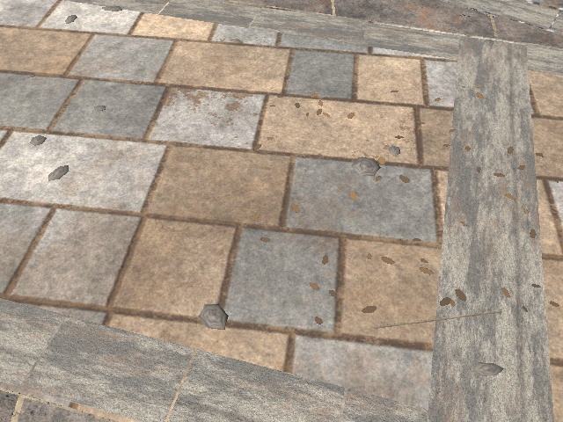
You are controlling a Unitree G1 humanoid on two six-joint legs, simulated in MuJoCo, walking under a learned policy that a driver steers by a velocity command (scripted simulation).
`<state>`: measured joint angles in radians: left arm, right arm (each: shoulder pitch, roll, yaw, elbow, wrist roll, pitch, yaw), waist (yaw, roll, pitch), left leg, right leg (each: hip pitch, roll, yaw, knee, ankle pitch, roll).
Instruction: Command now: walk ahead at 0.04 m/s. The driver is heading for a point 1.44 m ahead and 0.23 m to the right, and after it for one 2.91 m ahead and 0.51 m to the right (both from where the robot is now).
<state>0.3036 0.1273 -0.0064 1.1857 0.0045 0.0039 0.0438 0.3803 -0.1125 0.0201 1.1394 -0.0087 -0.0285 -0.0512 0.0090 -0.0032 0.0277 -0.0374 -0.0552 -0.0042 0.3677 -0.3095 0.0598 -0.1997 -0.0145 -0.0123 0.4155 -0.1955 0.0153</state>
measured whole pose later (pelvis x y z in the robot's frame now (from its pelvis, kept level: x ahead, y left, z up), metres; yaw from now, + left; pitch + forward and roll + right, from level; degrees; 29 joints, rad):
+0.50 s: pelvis +0.15 -0.07 +0.00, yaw +0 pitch +0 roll +0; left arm 0.33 0.18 0.05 1.05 0.02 -0.07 -0.01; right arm 0.36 -0.20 -0.04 1.05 -0.03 -0.08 0.01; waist -0.01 0.04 0.03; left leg -0.38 0.04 0.02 1.13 -0.29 0.09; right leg -0.19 0.05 -0.11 0.43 -0.25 -0.08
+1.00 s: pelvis +0.43 -0.04 -0.01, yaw -1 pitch +0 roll +1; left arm 0.36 0.18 0.04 1.04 0.02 -0.08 0.00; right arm 0.20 -0.20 -0.07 0.99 -0.02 -0.08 0.01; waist 0.01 -0.02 0.07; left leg -0.30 -0.07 0.13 0.47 -0.16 0.12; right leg -0.32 -0.01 -0.01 1.20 -0.33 -0.10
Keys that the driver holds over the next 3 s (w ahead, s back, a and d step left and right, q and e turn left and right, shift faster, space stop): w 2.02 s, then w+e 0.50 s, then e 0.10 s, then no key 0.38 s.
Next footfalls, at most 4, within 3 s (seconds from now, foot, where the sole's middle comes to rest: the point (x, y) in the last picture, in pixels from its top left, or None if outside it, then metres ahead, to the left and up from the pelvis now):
0.34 right None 0.18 -0.14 -0.78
0.86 left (288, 419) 0.53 0.01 -0.78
1.44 right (350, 305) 0.84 -0.16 -0.78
2.00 left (288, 219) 1.15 0.01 -0.78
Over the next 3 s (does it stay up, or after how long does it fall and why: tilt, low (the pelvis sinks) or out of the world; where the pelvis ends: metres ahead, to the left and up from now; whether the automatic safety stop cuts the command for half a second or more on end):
stays up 1.41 -0.13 0.00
